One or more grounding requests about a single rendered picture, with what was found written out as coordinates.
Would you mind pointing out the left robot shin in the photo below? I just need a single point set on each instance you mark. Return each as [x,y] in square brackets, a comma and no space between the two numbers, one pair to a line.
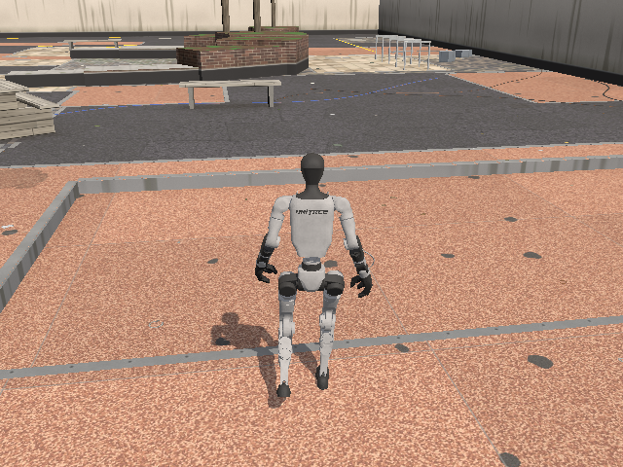
[284,354]

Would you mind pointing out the right robot forearm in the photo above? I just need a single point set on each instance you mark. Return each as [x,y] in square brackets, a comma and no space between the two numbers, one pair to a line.
[359,260]

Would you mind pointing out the robot right thigh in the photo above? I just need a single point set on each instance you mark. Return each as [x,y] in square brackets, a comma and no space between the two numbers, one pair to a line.
[333,289]

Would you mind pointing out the left robot hand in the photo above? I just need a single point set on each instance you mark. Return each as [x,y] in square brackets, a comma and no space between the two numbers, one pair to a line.
[268,268]

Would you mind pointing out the left robot forearm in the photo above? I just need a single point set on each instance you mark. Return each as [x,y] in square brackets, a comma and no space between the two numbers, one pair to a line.
[264,254]

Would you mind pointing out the right robot upper arm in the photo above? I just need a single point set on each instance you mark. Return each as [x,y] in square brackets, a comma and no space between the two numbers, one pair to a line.
[342,205]

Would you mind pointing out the left robot upper arm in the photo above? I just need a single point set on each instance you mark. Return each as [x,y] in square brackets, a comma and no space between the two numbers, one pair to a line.
[281,205]

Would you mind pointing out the right robot hand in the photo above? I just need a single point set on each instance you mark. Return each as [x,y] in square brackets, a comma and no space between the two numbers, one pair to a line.
[365,282]

